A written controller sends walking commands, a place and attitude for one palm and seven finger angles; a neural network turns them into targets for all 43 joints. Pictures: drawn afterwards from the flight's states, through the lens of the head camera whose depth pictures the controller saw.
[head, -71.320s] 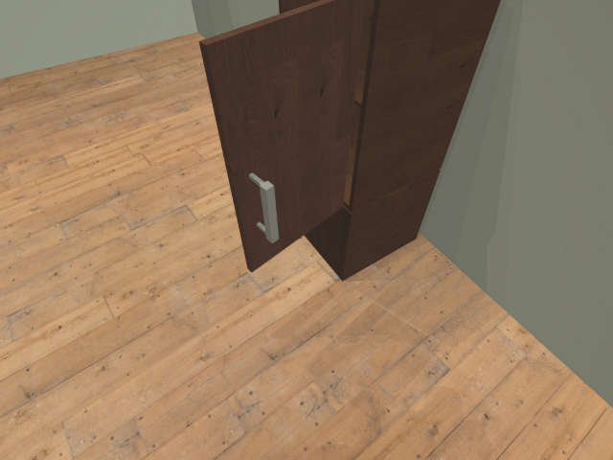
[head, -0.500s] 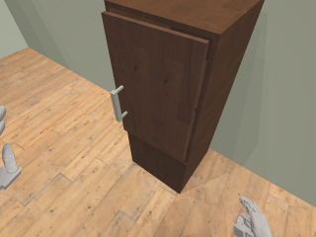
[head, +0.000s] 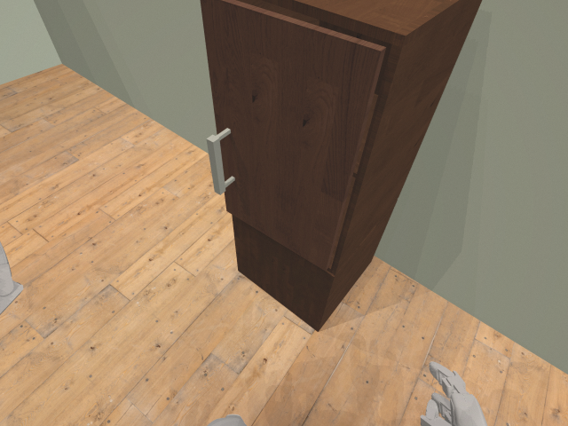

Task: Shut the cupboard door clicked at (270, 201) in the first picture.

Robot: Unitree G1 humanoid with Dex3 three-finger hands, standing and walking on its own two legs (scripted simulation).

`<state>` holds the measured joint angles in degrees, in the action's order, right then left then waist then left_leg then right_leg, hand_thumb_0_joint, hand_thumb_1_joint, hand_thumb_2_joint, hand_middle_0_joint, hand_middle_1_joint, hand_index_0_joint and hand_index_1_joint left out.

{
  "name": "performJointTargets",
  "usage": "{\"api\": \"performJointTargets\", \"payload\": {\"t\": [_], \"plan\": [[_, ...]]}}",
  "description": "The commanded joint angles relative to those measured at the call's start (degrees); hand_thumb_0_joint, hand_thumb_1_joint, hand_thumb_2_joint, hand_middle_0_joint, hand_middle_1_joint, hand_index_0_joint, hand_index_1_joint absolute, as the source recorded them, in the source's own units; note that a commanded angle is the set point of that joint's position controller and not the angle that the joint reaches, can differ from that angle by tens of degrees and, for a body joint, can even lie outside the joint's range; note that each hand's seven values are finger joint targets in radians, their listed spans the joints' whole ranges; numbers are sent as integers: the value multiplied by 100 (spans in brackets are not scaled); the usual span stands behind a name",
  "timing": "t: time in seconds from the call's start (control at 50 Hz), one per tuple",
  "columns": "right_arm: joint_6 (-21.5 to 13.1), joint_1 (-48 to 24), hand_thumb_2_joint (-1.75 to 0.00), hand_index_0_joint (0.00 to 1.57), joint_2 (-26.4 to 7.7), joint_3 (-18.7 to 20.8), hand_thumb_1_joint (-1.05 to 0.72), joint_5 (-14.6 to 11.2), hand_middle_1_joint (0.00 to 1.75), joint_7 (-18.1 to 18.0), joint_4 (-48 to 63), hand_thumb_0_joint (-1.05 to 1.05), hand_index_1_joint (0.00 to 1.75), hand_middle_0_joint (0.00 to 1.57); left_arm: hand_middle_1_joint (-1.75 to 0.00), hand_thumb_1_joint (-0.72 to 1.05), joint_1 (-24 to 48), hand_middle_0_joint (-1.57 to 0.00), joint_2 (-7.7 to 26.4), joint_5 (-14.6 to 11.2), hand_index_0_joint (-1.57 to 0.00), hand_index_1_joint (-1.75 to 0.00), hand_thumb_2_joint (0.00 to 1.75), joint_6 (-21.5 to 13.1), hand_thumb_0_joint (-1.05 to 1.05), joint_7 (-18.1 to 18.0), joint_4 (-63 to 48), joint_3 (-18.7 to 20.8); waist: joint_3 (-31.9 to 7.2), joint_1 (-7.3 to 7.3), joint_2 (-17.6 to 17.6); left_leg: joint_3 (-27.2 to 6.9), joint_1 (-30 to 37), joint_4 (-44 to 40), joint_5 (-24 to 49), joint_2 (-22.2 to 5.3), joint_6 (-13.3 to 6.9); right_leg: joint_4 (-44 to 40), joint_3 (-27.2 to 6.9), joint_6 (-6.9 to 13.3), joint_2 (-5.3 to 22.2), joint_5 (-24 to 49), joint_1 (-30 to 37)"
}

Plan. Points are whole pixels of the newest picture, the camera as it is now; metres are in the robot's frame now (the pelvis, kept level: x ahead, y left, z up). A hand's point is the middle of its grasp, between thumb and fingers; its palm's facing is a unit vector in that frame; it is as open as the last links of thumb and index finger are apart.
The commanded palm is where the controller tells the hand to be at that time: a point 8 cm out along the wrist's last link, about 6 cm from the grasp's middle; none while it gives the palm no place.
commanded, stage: step back with the hand held close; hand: left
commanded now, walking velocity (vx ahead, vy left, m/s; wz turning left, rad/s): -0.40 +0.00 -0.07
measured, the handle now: (222, 162) +0.71 +0.18 -0.09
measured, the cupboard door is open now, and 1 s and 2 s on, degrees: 3 3 3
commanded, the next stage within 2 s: stop stepping back and stand still in 0.44 s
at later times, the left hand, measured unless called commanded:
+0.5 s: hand (12, 342) +0.16 +0.24 +0.18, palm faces +0.37 -0.83 -0.41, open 7.4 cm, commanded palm +0.09 +0.28 +0.20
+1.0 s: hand out of the picture +0.08 +0.24 +0.18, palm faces +0.32 -0.86 -0.40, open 7.4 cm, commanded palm +0.01 +0.30 +0.20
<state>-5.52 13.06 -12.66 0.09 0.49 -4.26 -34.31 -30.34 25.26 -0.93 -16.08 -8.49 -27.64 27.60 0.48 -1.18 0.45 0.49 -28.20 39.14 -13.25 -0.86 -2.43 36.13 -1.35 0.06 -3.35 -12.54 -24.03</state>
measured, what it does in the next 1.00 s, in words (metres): walks backwards: right foot, then left foot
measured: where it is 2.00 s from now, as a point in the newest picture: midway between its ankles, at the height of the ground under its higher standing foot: outside the picture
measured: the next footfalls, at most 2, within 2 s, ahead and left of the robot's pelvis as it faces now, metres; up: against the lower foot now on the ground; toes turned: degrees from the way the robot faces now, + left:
right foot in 0.44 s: -0.14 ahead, -0.07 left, +0.00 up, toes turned -6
left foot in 0.72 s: -0.03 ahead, +0.11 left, +0.00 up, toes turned -2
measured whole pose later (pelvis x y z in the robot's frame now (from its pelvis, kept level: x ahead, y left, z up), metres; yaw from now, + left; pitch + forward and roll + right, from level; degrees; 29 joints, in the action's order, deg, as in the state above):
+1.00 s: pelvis -0.15 +0.01 +0.02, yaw -4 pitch +1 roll -1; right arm -9.1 16.2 -10.1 -1.4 1.1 -4.8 -36.8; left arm -31.0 23.5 -2.5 -11.8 -9.0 -28.1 22.7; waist -1.9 -3.7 -2.4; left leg -0.6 -22.2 22.1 -5.3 1.3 -0.9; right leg 26.3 -1.4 1.3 -2.9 -20.2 -9.7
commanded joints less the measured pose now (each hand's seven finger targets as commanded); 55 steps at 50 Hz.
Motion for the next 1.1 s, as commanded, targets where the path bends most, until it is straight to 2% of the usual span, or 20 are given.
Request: {"api": "performJointTargets", "payload": {"t": [0.0, 0.04, 0.08, 0.12, 0.16, 0.18, 0.2, 0.28, 0.34, 0.4, 0.46, 0.54, 0.56, 0.62, 0.72, 0.76, 0.84, 0.92, 0.98, 1.08], "plan": [[-280, -464, -90, 20, -663, 333, -90, 3, 30, 24, 805, 0, 30, 20, -30, 90, 336, -20, 1020, -120, -20, -30, 90, -293, 0, -169, -1431, 561, -624, 35, -464, -223, -437, -189, -1551, -14, 139, -1518, -1963, 488, 1356, -673, 526], [-165, -509, -90, 20, -556, 335, -90, 1, 30, 68, 692, 0, 30, 20, -30, 90, 405, -20, 1091, -141, -20, -30, 90, -207, 0, -267, -1333, 473, -700, 9, -963, -55, 497, 518, -997, 158, 264, -2118, -1989, 662, 1782, -990, -222], [-86, -490, -90, 20, -540, 346, -90, -22, 30, 48, 616, 0, 30, 20, -30, 90, 319, -20, 1122, -137, -20, -30, 90, -185, 0, -341, -1281, 513, -746, -42, -882, -125, 907, 343, -827, 105, 223, -2054, -1585, 637, 1752, -630, -371], [-52, -563, -90, 20, -646, 328, -90, -40, 30, -16, 661, 0, 30, 20, -30, 90, 301, -20, 1103, -147, -20, -30, 90, -203, 0, -334, -1356, 530, -535, -42, -234, -455, 898, -1036, -704, -159, 48, -1506, -858, 246, 1001, -735, -401], [-134, -730, -90, 20, -831, 393, -90, -54, 30, -131, 749, 0, 30, 20, -30, 90, 298, -20, 1128, -91, -20, -30, 90, -325, 0, -304, -1421, 692, -638, 21, 1287, -1481, -674, -2555, -1682, -1216, -354, 185, -62, -146, 49, -417, 1163], [-207, -754, -90, 20, -819, 400, -90, -23, 30, -148, 757, 0, 30, 20, -30, 90, 192, -20, 1026, -65, -20, -30, 90, -371, 0, -252, -1310, 789, -788, 114, 1636, -1945, -1664, -3147, -2782, -1730, -587, 1206, 37, -176, -247, -459, 2117], [-265, -720, -90, 20, -790, 450, -90, -10, 30, -148, 744, 0, 30, 20, -30, 90, 132, -20, 956, -61, -20, -30, 90, -355, 0, -183, -1138, 770, -854, 117, 1445, -1983, -1817, -3198, -2910, -1916, -660, 1722, -23, -161, -274, -586, 2281], [-431, -711, -90, 20, -705, 423, -90, 74, 30, -54, 633, 0, 30, 20, -30, 90, 211, -20, 644, -145, -20, -30, 90, -297, 0, -51, -1311, 371, -738, 131, 995, -1331, -483, -2447, -1311, -1587, -495, 729, 19, -98, -137, -1102, 1394], [-546, -597, -90, 20, -714, 338, -90, 138, 30, 6, 367, 0, 30, 20, -30, 90, 535, -20, 636, -196, -20, -30, 90, -344, 0, -15, -1594, 123, -896, 91, 1384, -1277, 888, -2412, 65, -1560, -305, -397, 96, -54, -96, -1131, 860], [-597, -532, -90, 20, -685, 347, -90, 185, 30, 12, 158, 0, 30, 20, -30, 90, 727, -20, 871, -192, -20, -30, 90, -432, 0, 3, -1781, 234, -1718, 144, 1344, -888, 2633, -1620, 3290, -1455, -143, -1287, 85, -67, -36, -397, 599], [-473, -541, -90, 20, -593, 395, -90, 133, 30, 80, 254, 0, 30, 20, -30, 90, 460, -20, 1113, -210, -20, -30, 90, -435, 0, 46, -1901, 528, -2536, 150, 1090, -323, 3255, -1058, 4276, -1161, 49, -1382, 62, -71, 111, 1150, 900], [-200, -910, -90, 20, -416, 253, -90, -148, 30, 16, 924, 0, 30, 20, -30, 90, -739, -20, 1513, -425, -20, -30, 90, -278, 0, 86, -1533, 1059, -1828, 88, -543, 385, 1989, -332, 1432, -316, 250, -1415, -436, -347, 1144, 3459, 776], [-144, -932, -90, 20, -444, 228, -90, -154, 30, -11, 971, 0, 30, 20, -30, 90, -1021, -20, 1681, -453, -20, -30, 90, -231, 0, 48, -1315, 1272, -1550, 132, -543, 275, 1536, -117, 372, -169, 282, -1446, -590, -185, 1374, 2983, 652], [75, -714, -90, 20, -466, 89, -90, -51, 30, -104, 850, 0, 30, 20, -30, 90, -718, -20, 1344, -411, -20, -30, 90, 72, 0, -99, -768, 936, -552, -20, -238, -132, 785, 102, -56, -85, 310, -1793, -1169, 415, 1583, 870, 213], [-207, -476, -90, 20, -776, 215, -90, -110, 30, -204, 656, 0, 30, 20, -30, 90, 469, -20, 892, -236, -20, -30, 90, 122, 0, -163, 116, 36, 560, -39, -481, -426, 1477, -830, 85, -219, 112, -2221, -761, 207, 1045, -870, -412], [-288, -590, -90, 20, -867, 197, -90, -67, 30, -212, 647, 0, 30, 20, -30, 90, 1012, -20, 872, -176, -20, -30, 90, 8, 0, -127, -390, -153, 600, -33, 296, -789, 1395, -1629, -331, -425, 74, -1984, -368, 113, 626, -1344, -188], [-580, -508, -90, 20, -818, 167, -90, -47, 30, -214, 661, 0, 30, 20, -30, 90, 1122, -20, 918, -72, -20, -30, 90, -94, 0, -190, -1250, 24, -77, 74, 1246, -1893, 527, -3527, -2941, -939, -89, -591, 95, -38, -70, -1073, 1359], [-720, -373, -90, 20, -623, 169, -90, 70, 30, -115, 662, 0, 30, 20, -30, 90, 131, -20, 1055, -143, -20, -30, 90, -86, 0, -170, -1844, 388, -1052, 90, 1586, -1109, 903, -3158, -2203, -621, 261, -978, 353, 97, -108, -1004, 1926], [-571, -394, -90, 20, -536, 160, -90, 83, 30, -53, 694, 0, 30, 20, -30, 90, -824, -20, 1096, -298, -20, -30, 90, 79, 0, -175, -1419, 664, -1205, 71, 800, -487, 941, -2380, -1534, -302, 357, -1474, 313, 248, 105, -1169, 1889], [-149, -252, -90, 20, -610, 214, -90, 110, 30, -90, 459, 0, 30, 20, -30, 90, -106, -20, 733, -309, -20, -30, 90, 364, 0, -246, -718, 283, -145, -66, -647, -101, 1133, 426, -651, -15, 322, -2526, -1638, 1035, 1575, -3092, -416]]}}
